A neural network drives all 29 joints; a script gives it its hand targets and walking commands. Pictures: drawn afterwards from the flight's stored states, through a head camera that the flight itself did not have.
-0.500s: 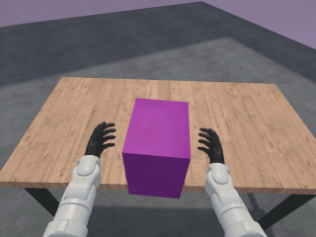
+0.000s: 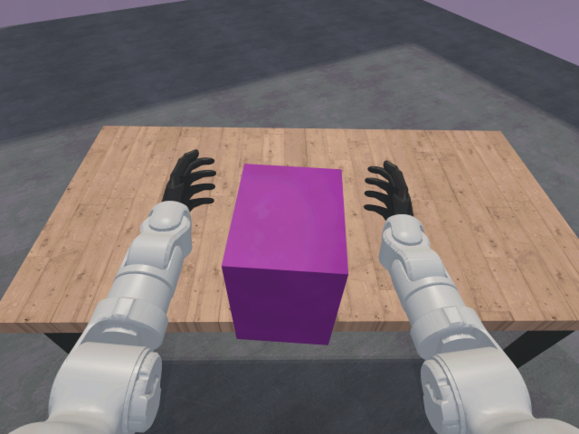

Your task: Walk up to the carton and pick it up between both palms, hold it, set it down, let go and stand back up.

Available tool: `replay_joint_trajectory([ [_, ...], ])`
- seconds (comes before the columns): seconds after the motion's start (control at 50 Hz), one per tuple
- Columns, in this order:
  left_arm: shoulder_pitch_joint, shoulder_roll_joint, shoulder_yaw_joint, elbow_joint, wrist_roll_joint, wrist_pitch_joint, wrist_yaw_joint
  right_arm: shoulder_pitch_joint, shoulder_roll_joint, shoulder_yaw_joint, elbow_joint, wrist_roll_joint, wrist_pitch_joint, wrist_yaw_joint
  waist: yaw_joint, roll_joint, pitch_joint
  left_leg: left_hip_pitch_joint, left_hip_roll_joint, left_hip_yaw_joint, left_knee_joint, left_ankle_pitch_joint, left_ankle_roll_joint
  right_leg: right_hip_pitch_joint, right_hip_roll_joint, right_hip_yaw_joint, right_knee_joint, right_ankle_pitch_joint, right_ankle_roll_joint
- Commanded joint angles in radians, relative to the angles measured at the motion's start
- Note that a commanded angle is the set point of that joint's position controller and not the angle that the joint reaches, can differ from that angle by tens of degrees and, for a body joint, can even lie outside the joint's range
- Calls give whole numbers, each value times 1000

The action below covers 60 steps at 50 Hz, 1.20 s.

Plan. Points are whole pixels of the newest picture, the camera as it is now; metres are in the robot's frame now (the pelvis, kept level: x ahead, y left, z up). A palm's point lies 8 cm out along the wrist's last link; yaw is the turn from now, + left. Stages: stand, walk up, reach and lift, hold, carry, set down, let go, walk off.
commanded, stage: reach and lift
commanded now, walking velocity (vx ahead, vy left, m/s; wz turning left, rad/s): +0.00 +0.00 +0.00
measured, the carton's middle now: (287, 256) +0.41 -0.01 -0.03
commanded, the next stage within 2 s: none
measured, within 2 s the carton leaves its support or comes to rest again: neither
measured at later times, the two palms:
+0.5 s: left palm (192, 180) +0.44 +0.14 +0.12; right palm (393, 193) +0.43 -0.17 +0.10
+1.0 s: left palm (207, 221) +0.43 +0.12 +0.04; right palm (381, 240) +0.40 -0.16 +0.02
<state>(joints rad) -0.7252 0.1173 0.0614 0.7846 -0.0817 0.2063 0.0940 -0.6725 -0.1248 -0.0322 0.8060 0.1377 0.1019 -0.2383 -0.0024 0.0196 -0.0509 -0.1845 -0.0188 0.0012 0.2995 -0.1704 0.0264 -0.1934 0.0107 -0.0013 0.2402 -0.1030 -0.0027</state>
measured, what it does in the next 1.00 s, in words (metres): stands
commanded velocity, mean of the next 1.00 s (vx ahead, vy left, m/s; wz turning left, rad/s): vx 0.00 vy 0.00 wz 0.00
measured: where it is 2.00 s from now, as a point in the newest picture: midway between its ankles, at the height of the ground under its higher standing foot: outside the picture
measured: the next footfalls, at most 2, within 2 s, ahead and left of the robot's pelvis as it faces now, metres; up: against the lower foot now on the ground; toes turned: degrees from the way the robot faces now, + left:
none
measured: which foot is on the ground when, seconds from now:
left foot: down 0.00-1.00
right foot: down 0.00-1.00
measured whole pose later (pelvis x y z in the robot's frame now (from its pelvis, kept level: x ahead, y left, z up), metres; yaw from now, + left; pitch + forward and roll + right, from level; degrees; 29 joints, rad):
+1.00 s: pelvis +0.00 +0.00 +0.00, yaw +0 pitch +18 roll +0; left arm -0.87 0.07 0.19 1.22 0.03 -0.21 0.07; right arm -0.76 -0.03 -0.20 1.09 -0.04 -0.21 -0.18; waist -0.03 0.03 -0.16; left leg -0.45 -0.03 0.00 0.23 -0.09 0.02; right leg -0.46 0.01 0.00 0.17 -0.02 0.00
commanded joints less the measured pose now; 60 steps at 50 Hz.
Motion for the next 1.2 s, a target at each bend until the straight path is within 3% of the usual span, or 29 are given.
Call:
replay_joint_trajectory([
  [0.0,-436,74,15,-78,-2,-27,9,-388,-78,-35,-90,-13,-18,6,-16,9,-371,126,-10,-10,6,329,-46,114,28,-3,-7,132,-36],
  [0.22,-570,103,58,51,11,-31,17,-535,-82,-55,13,-28,-11,12,-30,-8,-471,139,-25,-11,-3,459,-69,158,34,-4,-22,291,-22],
  [0.48,-543,93,113,106,65,-104,-14,-501,-39,-82,59,-71,-66,11,-29,-3,-511,101,-39,8,-45,497,-72,208,33,9,-49,379,-9],
  [0.72,-515,51,114,225,97,-296,-31,-428,11,-130,104,-148,-219,35,-35,-5,-544,15,-38,19,-39,419,-67,117,25,4,-43,261,-9],
  [0.88,-500,34,120,305,110,-415,-25,-398,38,-155,160,-180,-318,50,-39,-6,-600,-38,-32,16,-15,437,-73,53,18,6,-22,249,-14],
  [0.98,-482,26,125,341,114,-456,-23,-403,43,-164,166,-189,-361,57,-38,-3,-633,-54,-28,15,-4,465,-79,26,14,13,-15,260,-16],
  [1.18,-449,-1,133,296,146,-490,-17,-371,50,-193,203,-208,-410,68,-50,12,-695,-1,-26,7,9,573,-96,-34,14,13,-31,300,-25],
])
